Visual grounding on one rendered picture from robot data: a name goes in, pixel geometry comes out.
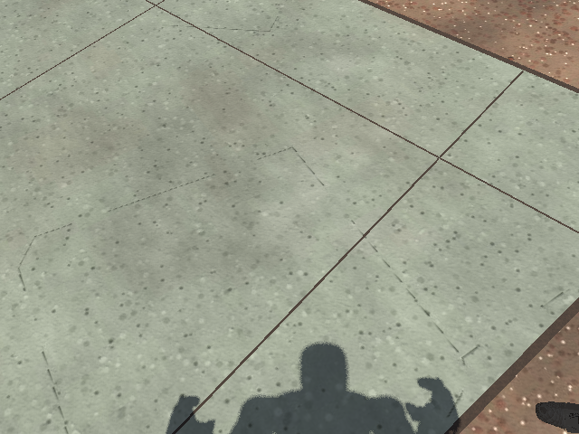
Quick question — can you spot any right robot hand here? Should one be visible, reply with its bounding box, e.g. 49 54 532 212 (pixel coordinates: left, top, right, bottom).
536 401 579 433

